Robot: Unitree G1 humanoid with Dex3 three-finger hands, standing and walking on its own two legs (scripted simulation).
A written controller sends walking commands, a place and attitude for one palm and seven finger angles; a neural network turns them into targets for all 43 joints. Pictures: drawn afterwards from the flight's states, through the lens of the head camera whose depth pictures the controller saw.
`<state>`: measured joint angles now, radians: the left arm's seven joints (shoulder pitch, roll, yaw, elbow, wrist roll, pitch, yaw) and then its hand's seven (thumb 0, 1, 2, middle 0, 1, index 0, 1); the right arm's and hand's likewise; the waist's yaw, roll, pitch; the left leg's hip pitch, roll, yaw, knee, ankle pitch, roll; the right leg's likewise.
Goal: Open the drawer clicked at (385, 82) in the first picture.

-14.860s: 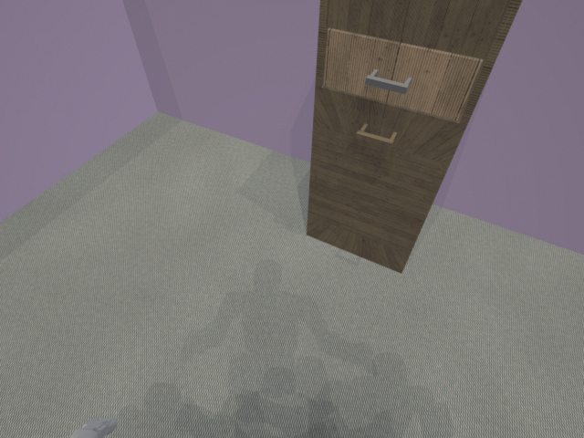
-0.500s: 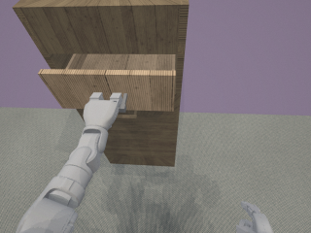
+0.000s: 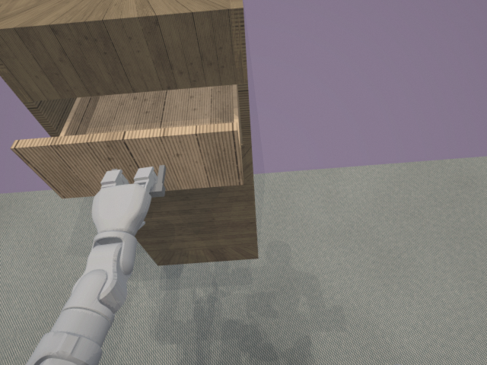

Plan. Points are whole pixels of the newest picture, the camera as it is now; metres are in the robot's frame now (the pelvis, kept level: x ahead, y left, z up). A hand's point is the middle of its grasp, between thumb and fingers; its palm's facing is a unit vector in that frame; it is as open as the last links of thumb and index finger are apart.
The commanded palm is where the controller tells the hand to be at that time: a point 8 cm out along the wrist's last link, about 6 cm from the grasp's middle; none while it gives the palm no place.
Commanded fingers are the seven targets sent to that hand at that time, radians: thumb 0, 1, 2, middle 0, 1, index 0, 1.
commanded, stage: pull the drawer open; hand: left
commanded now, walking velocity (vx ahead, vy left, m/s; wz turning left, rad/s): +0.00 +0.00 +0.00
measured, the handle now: (136, 182) +0.42 +0.21 +0.04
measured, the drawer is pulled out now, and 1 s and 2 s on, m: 0.12 0.30 0.30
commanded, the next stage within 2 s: open the thumb to release the handle in 1.10 s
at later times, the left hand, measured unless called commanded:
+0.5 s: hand (126, 285) +0.24 +0.19 +0.02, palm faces +0.04 -0.12 -0.99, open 5.5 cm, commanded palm +0.20 +0.20 +0.07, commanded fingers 0.00 0.90 0.90 -0.40 -1.35 -0.40 -1.35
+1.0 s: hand (117, 328) +0.18 +0.19 +0.02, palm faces +0.06 -0.11 -0.99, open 5.6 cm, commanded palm +0.14 +0.20 +0.07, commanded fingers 0.00 0.90 0.90 -0.40 -1.35 -0.40 -1.35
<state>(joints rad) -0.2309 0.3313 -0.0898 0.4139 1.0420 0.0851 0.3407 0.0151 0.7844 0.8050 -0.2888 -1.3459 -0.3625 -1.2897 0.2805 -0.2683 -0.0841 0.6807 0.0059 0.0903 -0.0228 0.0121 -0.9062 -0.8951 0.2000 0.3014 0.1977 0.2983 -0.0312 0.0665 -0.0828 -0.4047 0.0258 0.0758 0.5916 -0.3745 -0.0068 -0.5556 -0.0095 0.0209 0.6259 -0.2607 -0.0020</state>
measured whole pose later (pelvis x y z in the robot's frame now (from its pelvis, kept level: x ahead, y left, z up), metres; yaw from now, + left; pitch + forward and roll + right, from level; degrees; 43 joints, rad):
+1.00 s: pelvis +0.00 -0.01 -0.01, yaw +0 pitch +7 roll +1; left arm 0.53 0.33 -0.13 -0.25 1.08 0.02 0.42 0.01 0.75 0.83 -0.28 -1.34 -0.39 -1.28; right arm 0.11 -0.24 -0.03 0.58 -0.05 0.07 0.02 0.01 -0.91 -0.90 0.20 0.30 0.20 0.30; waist 0.06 0.06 -0.07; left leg -0.40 0.03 0.06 0.73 -0.45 -0.02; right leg -0.56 0.00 0.02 0.78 -0.35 -0.02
